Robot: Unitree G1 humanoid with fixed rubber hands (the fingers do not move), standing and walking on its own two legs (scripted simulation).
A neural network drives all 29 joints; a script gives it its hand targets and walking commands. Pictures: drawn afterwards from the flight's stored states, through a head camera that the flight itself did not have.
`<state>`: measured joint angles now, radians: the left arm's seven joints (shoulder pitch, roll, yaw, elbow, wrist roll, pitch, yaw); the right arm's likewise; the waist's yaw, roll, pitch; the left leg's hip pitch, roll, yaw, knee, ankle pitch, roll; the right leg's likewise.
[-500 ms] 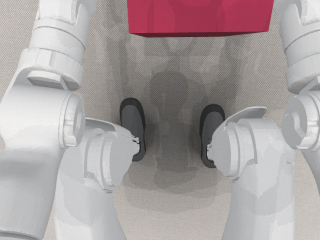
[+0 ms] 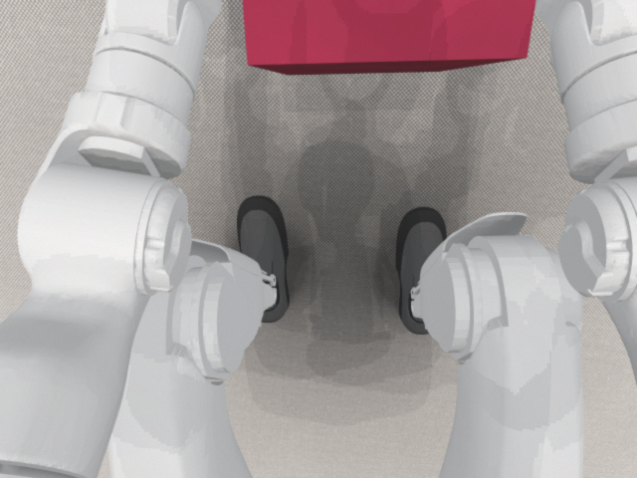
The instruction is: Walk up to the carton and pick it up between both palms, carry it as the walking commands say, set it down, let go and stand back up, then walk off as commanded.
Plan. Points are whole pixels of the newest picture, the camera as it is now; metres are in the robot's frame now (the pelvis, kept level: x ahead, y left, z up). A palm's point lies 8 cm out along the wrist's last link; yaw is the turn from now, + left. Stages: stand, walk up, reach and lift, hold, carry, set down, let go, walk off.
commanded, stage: reach and lift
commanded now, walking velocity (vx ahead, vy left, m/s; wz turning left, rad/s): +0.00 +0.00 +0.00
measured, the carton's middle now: out of the picture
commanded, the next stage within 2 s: none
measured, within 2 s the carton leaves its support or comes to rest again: leaves its support in 0.66 s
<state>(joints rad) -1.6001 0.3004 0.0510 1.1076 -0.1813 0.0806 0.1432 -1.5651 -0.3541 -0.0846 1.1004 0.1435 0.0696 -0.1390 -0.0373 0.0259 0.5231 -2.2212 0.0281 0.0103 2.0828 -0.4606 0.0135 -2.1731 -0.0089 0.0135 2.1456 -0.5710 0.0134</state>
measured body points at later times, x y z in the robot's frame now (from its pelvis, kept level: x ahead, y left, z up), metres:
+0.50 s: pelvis +0.00 +0.00 -0.01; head +0.39 -0.03 +0.21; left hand +0.58 +0.11 -0.20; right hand +0.57 -0.19 -0.20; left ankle +0.15 +0.12 -0.35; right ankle +0.12 -0.12 -0.35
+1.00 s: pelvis -0.01 +0.00 -0.01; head +0.37 -0.02 +0.22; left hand +0.59 +0.11 -0.16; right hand +0.57 -0.18 -0.16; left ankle +0.15 +0.12 -0.35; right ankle +0.12 -0.12 -0.35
